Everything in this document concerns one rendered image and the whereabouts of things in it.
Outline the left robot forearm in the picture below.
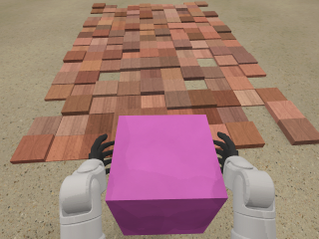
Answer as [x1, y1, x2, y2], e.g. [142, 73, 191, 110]
[59, 158, 108, 239]

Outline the right robot hand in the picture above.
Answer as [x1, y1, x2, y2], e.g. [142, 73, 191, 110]
[213, 131, 239, 174]

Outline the right robot forearm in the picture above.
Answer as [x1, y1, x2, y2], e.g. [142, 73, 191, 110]
[222, 155, 277, 239]

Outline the left robot hand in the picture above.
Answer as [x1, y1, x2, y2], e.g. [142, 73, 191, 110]
[88, 133, 115, 174]

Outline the carton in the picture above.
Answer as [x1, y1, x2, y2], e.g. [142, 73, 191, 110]
[105, 115, 228, 236]

